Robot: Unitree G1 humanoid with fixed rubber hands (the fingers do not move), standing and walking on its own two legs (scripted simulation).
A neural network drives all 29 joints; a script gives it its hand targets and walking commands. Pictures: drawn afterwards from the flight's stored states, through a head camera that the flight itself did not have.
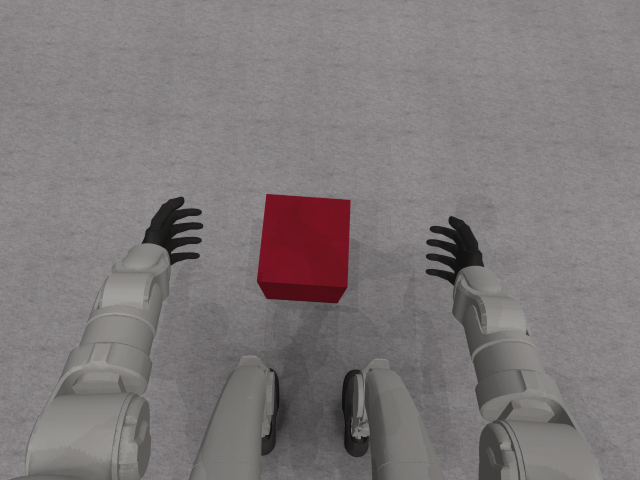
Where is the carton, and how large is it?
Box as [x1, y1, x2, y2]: [257, 194, 350, 302]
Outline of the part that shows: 266,194 257,275 257,282 266,298 337,302 347,286 350,200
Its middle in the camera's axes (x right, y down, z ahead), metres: -0.04 +0.04 +1.00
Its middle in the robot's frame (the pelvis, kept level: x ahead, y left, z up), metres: +0.51 +0.02 -0.55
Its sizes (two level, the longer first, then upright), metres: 0.210 0.200 0.250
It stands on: the floor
